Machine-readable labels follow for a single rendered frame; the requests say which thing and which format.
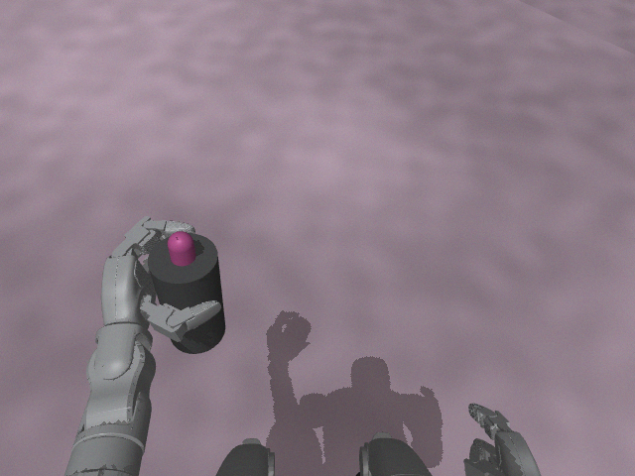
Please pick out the right robot hand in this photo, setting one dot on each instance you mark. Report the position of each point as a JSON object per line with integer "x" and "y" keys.
{"x": 511, "y": 455}

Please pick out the left robot arm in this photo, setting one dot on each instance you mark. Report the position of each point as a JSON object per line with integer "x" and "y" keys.
{"x": 112, "y": 434}

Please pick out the bottle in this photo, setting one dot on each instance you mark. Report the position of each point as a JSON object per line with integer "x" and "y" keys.
{"x": 185, "y": 271}

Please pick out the left robot hand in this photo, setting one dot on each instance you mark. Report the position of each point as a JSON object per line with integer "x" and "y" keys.
{"x": 128, "y": 293}

